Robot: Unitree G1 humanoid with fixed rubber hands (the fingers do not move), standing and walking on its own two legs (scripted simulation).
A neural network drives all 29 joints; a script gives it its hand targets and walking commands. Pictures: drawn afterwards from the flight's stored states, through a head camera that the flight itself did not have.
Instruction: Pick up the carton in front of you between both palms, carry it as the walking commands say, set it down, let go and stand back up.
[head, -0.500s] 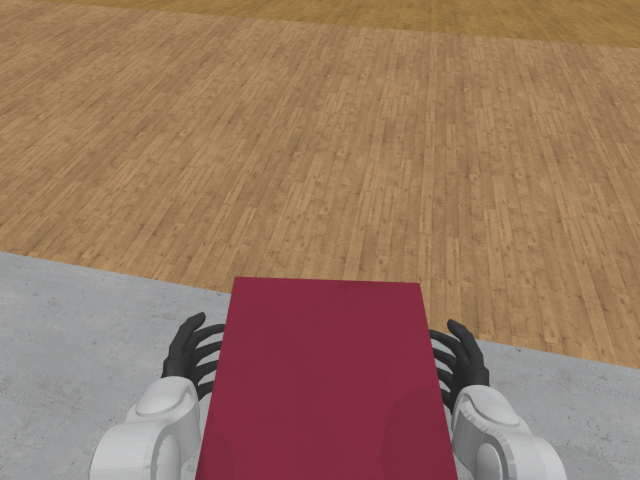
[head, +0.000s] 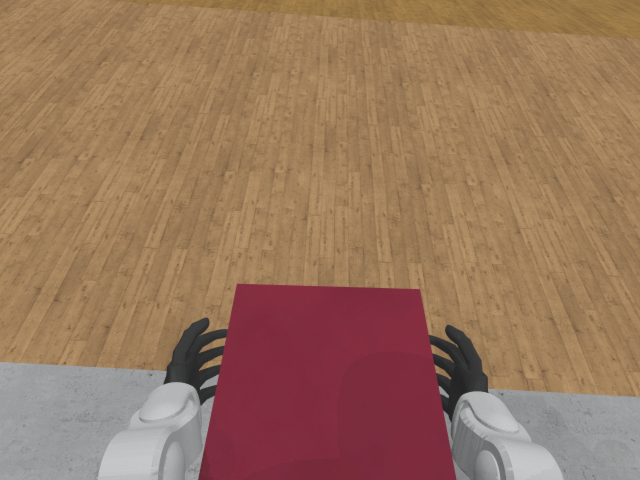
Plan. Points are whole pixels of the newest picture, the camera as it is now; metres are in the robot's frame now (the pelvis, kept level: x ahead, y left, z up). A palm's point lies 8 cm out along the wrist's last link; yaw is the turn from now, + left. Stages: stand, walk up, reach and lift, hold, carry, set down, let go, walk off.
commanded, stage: carry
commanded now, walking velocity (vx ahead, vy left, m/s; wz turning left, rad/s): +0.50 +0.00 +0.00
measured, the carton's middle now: (323, 414) +0.23 -0.01 +0.00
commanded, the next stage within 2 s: none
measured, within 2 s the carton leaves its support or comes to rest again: neither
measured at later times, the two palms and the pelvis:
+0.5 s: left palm (242, 161) +0.58 +0.13 +0.13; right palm (422, 164) +0.61 -0.17 +0.12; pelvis +0.34 -0.04 +0.00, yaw +3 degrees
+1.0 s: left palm (246, 72) +1.02 +0.19 +0.10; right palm (370, 78) +1.01 -0.12 +0.10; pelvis +0.65 +0.03 -0.01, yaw +2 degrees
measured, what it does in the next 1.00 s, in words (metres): walks ahead: right foot, then left foot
